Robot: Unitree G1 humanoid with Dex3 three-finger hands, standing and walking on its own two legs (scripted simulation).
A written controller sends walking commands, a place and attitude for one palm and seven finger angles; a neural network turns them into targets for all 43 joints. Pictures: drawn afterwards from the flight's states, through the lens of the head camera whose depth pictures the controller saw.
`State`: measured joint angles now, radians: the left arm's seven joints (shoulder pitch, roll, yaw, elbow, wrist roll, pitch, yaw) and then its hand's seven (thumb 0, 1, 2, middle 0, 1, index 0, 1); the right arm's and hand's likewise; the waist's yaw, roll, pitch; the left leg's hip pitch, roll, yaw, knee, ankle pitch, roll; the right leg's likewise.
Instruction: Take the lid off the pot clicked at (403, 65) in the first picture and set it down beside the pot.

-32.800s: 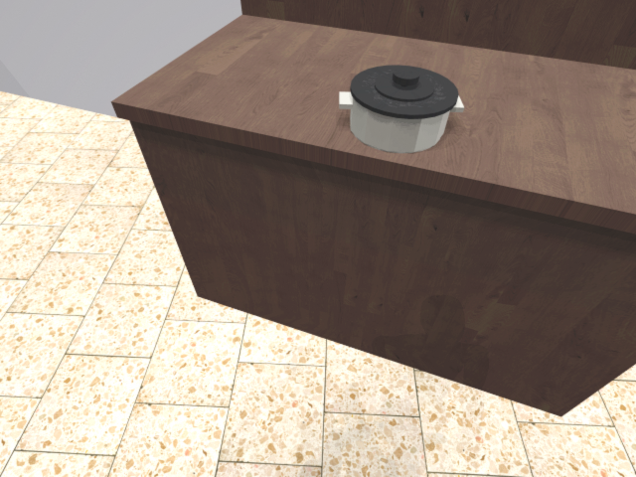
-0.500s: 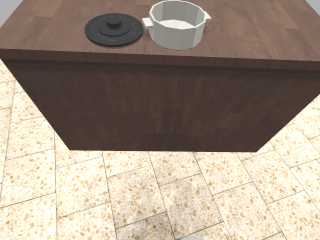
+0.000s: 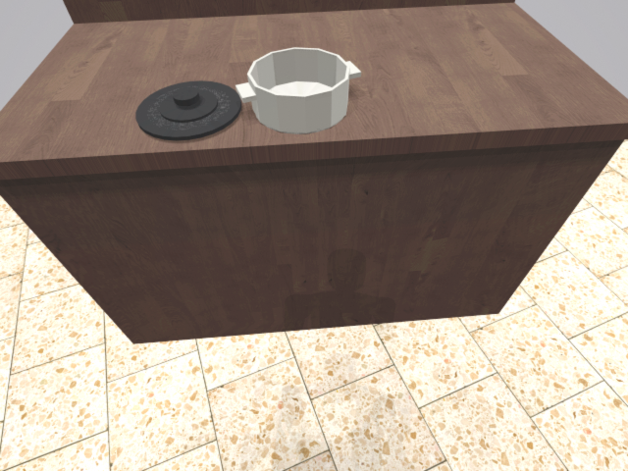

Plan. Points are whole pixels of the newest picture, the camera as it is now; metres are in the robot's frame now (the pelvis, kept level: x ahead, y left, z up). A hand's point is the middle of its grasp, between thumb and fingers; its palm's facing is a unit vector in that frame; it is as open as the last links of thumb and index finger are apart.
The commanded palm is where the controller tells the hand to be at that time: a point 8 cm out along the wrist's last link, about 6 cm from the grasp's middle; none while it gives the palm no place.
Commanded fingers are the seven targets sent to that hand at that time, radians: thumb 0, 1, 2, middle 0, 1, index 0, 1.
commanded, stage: let the arm hang, fingers relaxed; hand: left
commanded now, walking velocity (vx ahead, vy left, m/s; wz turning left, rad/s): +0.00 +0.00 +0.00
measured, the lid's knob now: (186, 96) +0.75 +0.28 +0.09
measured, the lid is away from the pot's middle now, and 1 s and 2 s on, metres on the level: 0.23 0.23 0.23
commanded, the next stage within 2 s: look to check the result in 0.64 s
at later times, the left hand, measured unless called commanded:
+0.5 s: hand out of the picture -0.02 +0.16 -0.18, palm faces +0.05 -0.99 -0.16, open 7.3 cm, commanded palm none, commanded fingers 0.00 0.90 0.90 -0.20 -0.30 -0.20 -0.30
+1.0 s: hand out of the picture -0.01 +0.18 -0.18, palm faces +0.05 -0.98 -0.18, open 7.3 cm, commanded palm none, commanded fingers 0.00 0.90 0.90 -0.20 -0.30 -0.20 -0.30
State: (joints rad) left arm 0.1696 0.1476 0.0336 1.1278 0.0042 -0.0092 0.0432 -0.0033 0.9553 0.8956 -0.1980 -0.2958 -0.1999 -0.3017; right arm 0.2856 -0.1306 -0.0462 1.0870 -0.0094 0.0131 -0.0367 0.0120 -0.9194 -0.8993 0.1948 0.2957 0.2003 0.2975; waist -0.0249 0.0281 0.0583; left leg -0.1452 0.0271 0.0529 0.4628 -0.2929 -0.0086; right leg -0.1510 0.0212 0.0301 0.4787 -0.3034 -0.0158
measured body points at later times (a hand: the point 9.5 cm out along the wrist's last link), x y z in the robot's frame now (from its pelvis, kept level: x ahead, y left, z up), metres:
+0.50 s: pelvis -0.01 +0.00 +0.00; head +0.02 +0.00 +0.45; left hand -0.02 +0.21 -0.16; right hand -0.02 -0.21 -0.16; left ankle -0.03 +0.12 -0.74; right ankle -0.03 -0.11 -0.74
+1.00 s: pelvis -0.01 +0.02 +0.00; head +0.01 +0.02 +0.45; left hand -0.01 +0.23 -0.16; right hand -0.03 -0.19 -0.16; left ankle -0.03 +0.12 -0.74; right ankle -0.03 -0.11 -0.74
